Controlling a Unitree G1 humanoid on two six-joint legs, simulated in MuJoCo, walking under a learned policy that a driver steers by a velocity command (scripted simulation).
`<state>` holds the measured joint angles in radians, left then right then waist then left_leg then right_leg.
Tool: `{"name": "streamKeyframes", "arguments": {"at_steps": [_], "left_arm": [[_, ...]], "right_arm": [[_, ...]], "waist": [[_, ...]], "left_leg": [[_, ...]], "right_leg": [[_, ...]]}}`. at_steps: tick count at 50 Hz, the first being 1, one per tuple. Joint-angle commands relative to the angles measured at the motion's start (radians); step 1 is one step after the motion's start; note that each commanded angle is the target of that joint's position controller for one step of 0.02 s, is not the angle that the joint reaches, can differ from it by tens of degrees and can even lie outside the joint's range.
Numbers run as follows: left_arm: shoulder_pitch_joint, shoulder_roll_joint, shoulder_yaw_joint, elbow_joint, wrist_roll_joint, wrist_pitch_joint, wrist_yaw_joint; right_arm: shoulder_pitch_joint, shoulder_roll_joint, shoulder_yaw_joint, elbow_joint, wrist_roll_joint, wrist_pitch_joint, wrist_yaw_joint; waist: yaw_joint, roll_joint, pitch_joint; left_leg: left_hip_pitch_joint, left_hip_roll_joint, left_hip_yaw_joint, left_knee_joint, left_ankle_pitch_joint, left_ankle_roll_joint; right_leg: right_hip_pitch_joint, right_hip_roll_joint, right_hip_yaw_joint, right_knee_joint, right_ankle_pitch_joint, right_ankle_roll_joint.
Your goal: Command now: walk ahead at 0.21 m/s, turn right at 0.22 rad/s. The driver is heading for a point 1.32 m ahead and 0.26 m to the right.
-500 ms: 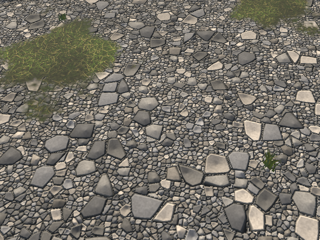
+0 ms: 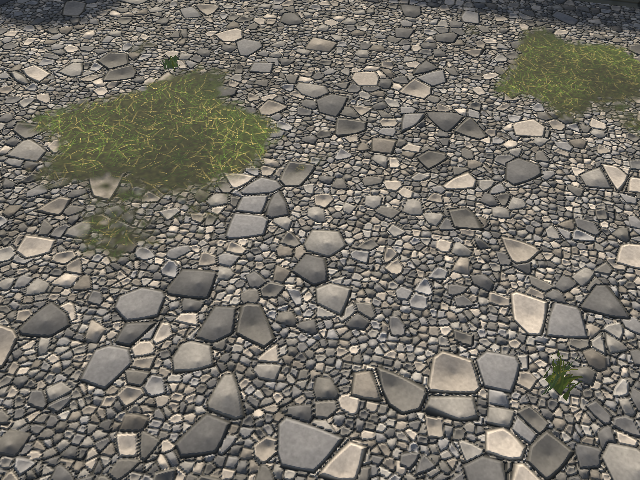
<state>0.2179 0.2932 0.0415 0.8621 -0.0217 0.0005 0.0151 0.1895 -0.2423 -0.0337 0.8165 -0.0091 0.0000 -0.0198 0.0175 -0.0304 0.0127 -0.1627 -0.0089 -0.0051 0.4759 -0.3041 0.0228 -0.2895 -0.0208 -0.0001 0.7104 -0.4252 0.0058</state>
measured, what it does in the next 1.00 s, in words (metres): walks ahead, turning right: right foot, then left foot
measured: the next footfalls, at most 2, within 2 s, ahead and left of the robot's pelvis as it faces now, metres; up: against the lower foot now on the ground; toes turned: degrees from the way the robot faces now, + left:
right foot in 0.28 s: +0.16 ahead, -0.18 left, +0.00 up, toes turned -12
left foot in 0.80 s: +0.55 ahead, -0.11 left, +0.00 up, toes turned -20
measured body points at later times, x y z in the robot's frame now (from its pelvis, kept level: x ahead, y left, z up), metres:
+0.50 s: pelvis +0.16 -0.11 +0.01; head +0.17 -0.14 +0.46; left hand +0.27 +0.15 -0.10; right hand +0.26 -0.41 -0.09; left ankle +0.26 +0.06 -0.66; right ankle +0.12 -0.17 -0.74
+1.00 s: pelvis +0.46 -0.16 +0.00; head +0.49 -0.17 +0.45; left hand +0.67 +0.06 -0.10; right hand +0.47 -0.44 -0.11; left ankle +0.52 -0.09 -0.74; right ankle +0.41 -0.29 -0.66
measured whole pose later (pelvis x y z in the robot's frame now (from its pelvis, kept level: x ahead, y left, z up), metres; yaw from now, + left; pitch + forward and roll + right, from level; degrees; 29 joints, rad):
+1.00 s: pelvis +0.46 -0.16 +0.00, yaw -16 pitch +1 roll +1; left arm 0.22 0.29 0.03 0.72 0.01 -0.10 0.00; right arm 0.29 -0.28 -0.05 0.78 0.01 -0.08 0.03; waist -0.03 -0.03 0.05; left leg -0.24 -0.12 -0.03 0.36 -0.13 0.09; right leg -0.51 -0.05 0.07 1.09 -0.33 0.00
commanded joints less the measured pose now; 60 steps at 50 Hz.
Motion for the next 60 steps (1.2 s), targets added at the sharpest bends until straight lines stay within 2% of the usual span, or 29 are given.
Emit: {"name": "streamKeyframes", "arguments": {"at_steps": [1, 3, 7, 10, 13, 14, 15, 16, 17, 18, 19, 21, 23, 31, 36, 38, 39, 40, 41, 42, 43, 44, 45, 46, 47, 50, 54, 57, 60], "left_arm": [[-0.115, 0.115, 0.04, -0.102, -0.03, -0.034, -0.004], [-0.1, 0.102, 0.042, -0.092, -0.02, -0.046, -0.016], [-0.113, 0.053, 0.019, -0.099, -0.002, -0.047, -0.049], [-0.101, 0.077, 0.018, -0.117, -0.004, -0.033, -0.06], [0.059, 0.122, 0.046, -0.082, -0.006, -0.023, -0.053], [0.207, 0.183, 0.081, -0.046, -0.019, -0.022, -0.043], [0.299, 0.342, 0.115, -0.047, -0.016, -0.027, -0.029], [0.274, 0.302, 0.09, -0.084, 0.0, -0.057, -0.044], [0.215, 0.241, 0.072, -0.099, 0.008, -0.076, -0.049], [0.174, 0.194, 0.059, -0.111, 0.01, -0.087, -0.051], [0.122, 0.166, 0.049, -0.125, 0.009, -0.085, -0.049], [0.073, 0.142, 0.038, -0.152, 0.023, -0.082, -0.039], [0.095, 0.153, 0.042, -0.154, 0.015, -0.084, -0.025], [0.208, 0.142, 0.045, -0.11, 0.003, -0.075, 0.01], [0.238, 0.152, 0.054, -0.081, 0.007, -0.057, 0.014], [0.223, 0.17, 0.059, -0.085, 0.012, -0.048, 0.015], [0.211, 0.172, 0.057, -0.088, 0.017, -0.042, 0.014], [0.192, 0.16, 0.047, -0.098, 0.024, -0.038, 0.014], [0.255, 0.093, 0.023, -0.115, 0.054, -0.043, 0.014], [0.353, 0.034, 0.004, -0.108, 0.025, -0.061, 0.001], [0.244, 0.136, 0.019, -0.131, 0.006, -0.085, -0.005], [0.103, 0.158, 0.023, -0.17, -0.014, -0.103, -0.013], [0.034, 0.139, 0.018, -0.187, -0.003, -0.118, -0.016], [0.023, 0.137, 0.024, -0.193, 0.02, -0.123, -0.014], [0.039, 0.124, 0.023, -0.194, 0.03, -0.122, -0.016], [0.047, 0.088, 0.013, -0.209, 0.042, -0.107, -0.013], [-0.124, 0.047, -0.007, -0.261, 0.04, -0.108, -0.012], [-0.207, 0.057, -0.003, -0.282, 0.024, -0.118, -0.022], [-0.218, 0.097, 0.017, -0.293, 0.013, -0.125, -0.027]], "right_arm": [[0.11, -0.203, -0.06, -0.012, 0.012, -0.048, -0.022], [0.064, -0.171, -0.056, -0.023, 0.02, -0.064, -0.024], [0.005, -0.206, -0.073, -0.043, 0.015, -0.071, -0.01], [0.028, -0.24, -0.088, -0.034, 0.035, -0.071, 0.009], [0.017, -0.219, -0.082, -0.036, 0.036, -0.065, 0.018], [0.03, -0.165, -0.063, -0.042, 0.015, -0.067, 0.019], [0.003, -0.072, -0.032, -0.125, -0.011, -0.078, 0.017], [-0.03, -0.11, -0.033, -0.144, 0.02, -0.105, 0.016], [-0.061, -0.176, -0.047, -0.151, 0.06, -0.123, 0.026], [-0.062, -0.193, -0.05, -0.143, 0.056, -0.135, 0.028], [-0.054, -0.191, -0.053, -0.13, 0.029, -0.14, 0.023], [-0.044, -0.189, -0.061, -0.118, 0.005, -0.129, 0.026], [-0.06, -0.17, -0.059, -0.121, -0.002, -0.115, 0.029], [-0.29, -0.091, -0.028, -0.194, 0.014, -0.122, 0.055], [-0.314, -0.124, -0.032, -0.215, 0.022, -0.136, 0.076], [-0.233, -0.158, -0.046, -0.196, 0.022, -0.133, 0.073], [-0.121, -0.189, -0.063, -0.167, 0.021, -0.13, 0.066], [0.034, -0.218, -0.073, -0.135, 0.016, -0.125, 0.059], [0.186, -0.29, -0.084, -0.117, 0.004, -0.12, 0.057], [0.228, -0.277, -0.086, -0.082, 0.023, -0.116, 0.069], [0.175, -0.202, -0.068, -0.089, 0.047, -0.114, 0.068], [0.114, -0.173, -0.059, -0.108, 0.036, -0.106, 0.06], [0.072, -0.171, -0.054, -0.115, 0.02, -0.103, 0.059], [0.048, -0.162, -0.051, -0.122, 0.012, -0.104, 0.055], [0.04, -0.161, -0.048, -0.127, 0.004, -0.103, 0.05], [0.054, -0.172, -0.053, -0.123, 0.024, -0.099, 0.037], [0.104, -0.217, -0.069, -0.11, 0.034, -0.084, 0.015], [0.171, -0.22, -0.071, -0.093, 0.041, -0.067, 0.007], [0.189, -0.21, -0.071, -0.092, 0.044, -0.054, 0.002]], "waist": [[-0.088, 0.205, 0.14], [-0.066, 0.151, 0.113], [-0.056, 0.134, 0.055], [-0.049, 0.134, 0.053], [0.045, 0.076, 0.023], [0.108, -0.018, -0.054], [0.105, -0.349, -0.092], [0.1, -0.232, -0.166], [0.086, -0.149, -0.076], [0.062, -0.091, -0.031], [0.033, -0.025, -0.001], [-0.002, -0.055, 0.007], [-0.003, -0.037, 0.01], [0.071, -0.051, 0.064], [0.066, -0.069, 0.078], [0.025, -0.097, 0.014], [-0.034, -0.102, -0.071], [-0.114, -0.088, -0.187], [-0.119, 0.105, -0.352], [-0.069, 0.374, -0.432], [-0.101, 0.215, -0.298], [-0.106, 0.12, -0.162], [-0.077, 0.013, -0.061], [-0.047, -0.001, -0.04], [-0.021, 0.029, -0.034], [0.003, 0.079, -0.022], [-0.053, 0.083, 0.013], [-0.088, 0.099, -0.001], [-0.071, 0.122, -0.015]], "left_leg": [[0.14, 0.366, -0.441, -0.354, -0.363, 0.214], [0.199, 0.338, -0.324, -0.365, -0.221, 0.179], [0.083, 0.265, -0.076, -0.349, 0.007, 0.141], [0.023, 0.282, -0.025, -0.314, -0.039, 0.141], [-0.089, 0.257, 0.066, -0.09, 0.053, 0.093], [-0.157, 0.193, 0.151, 0.194, 0.19, 0.042], [-0.492, 0.022, 0.19, 0.644, -0.124, -0.063], [-0.628, -0.034, -0.055, 0.806, -0.266, -0.05], [-0.716, 0.032, -0.085, 0.848, -0.194, -0.015], [-0.695, 0.075, -0.079, 0.802, -0.109, 0.016], [-0.65, 0.108, -0.082, 0.721, -0.033, 0.02], [-0.535, 0.124, -0.082, 0.596, 0.074, 0.01], [-0.526, 0.1, -0.057, 0.507, 0.15, -0.022], [-0.423, 0.033, -0.018, 0.064, 0.49, -0.07], [-0.462, 0.029, -0.01, -0.018, 0.397, -0.001], [-0.357, -0.014, 0.037, -0.004, 0.287, 0.042], [-0.215, -0.051, 0.072, -0.011, 0.271, 0.077], [0.035, 0.001, 0.024, 0.013, 0.31, 0.127], [0.383, 0.206, -0.285, 0.074, 0.343, 0.235], [0.614, 0.382, -0.781, -0.111, 0.105, 0.395], [0.538, 0.34, -0.784, -0.184, -0.073, 0.335], [0.392, 0.303, -0.628, -0.198, -0.049, 0.289], [0.233, 0.259, -0.533, -0.227, 0.078, 0.272], [0.154, 0.225, -0.472, -0.239, 0.175, 0.263], [0.1, 0.196, -0.438, -0.258, 0.245, 0.263], [-0.004, 0.168, -0.355, -0.292, 0.345, 0.281], [-0.125, 0.097, -0.256, -0.293, 0.309, 0.223], [-0.119, 0.097, -0.281, -0.25, 0.256, 0.19], [-0.028, 0.132, -0.372, -0.163, 0.19, 0.159]], "right_leg": [[-0.459, -0.047, 0.1, 0.297, -0.091, -0.043], [-0.475, -0.075, 0.1, 0.256, -0.005, -0.045], [-0.253, -0.086, -0.008, 0.076, 0.139, -0.007], [-0.134, -0.061, -0.059, -0.01, 0.166, -0.015], [0.105, 0.017, -0.13, -0.083, 0.163, -0.074], [0.287, 0.029, -0.075, -0.126, 0.144, -0.116], [0.455, -0.229, 0.506, -0.35, -0.076, -0.295], [0.491, -0.338, 0.875, -0.557, -0.279, -0.373], [0.451, -0.353, 0.79, -0.56, -0.278, -0.348], [0.385, -0.311, 0.671, -0.529, -0.191, -0.311], [0.312, -0.266, 0.563, -0.511, -0.067, -0.278], [0.218, -0.191, 0.423, -0.535, 0.097, -0.247], [0.211, -0.164, 0.346, -0.549, 0.266, -0.253], [0.158, -0.114, 0.216, -0.548, 0.374, -0.199], [0.347, -0.192, 0.231, -0.464, 0.543, -0.187], [0.408, -0.187, 0.198, -0.352, 0.883, -0.167], [0.418, -0.157, 0.164, -0.206, 1.086, -0.151], [0.314, -0.126, 0.133, 0.0, 1.08, -0.125], [0.049, -0.029, 0.106, 0.333, 0.667, -0.084], [-0.291, 0.137, 0.105, 0.647, -0.097, -0.012], [-0.418, 0.063, 0.172, 0.698, -0.083, -0.03], [-0.444, 0.016, 0.153, 0.664, -0.002, -0.041], [-0.428, -0.015, 0.131, 0.587, 0.048, -0.042], [-0.391, -0.046, 0.127, 0.5, 0.09, -0.036], [-0.345, -0.059, 0.122, 0.455, 0.108, -0.026], [-0.312, -0.069, 0.085, 0.295, 0.108, 0.023], [-0.225, -0.026, 0.055, -0.018, 0.382, 0.06], [-0.144, 0.02, 0.06, -0.142, 0.511, 0.068], [-0.109, 0.022, 0.098, -0.215, 0.44, 0.043]]}}
Velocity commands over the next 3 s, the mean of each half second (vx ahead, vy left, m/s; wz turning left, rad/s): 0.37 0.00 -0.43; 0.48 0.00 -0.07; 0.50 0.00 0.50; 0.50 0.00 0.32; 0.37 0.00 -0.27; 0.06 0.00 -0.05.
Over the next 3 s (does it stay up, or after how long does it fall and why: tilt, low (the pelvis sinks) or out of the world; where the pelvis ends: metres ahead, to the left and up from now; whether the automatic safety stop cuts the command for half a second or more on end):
stays up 1.32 -0.17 0.00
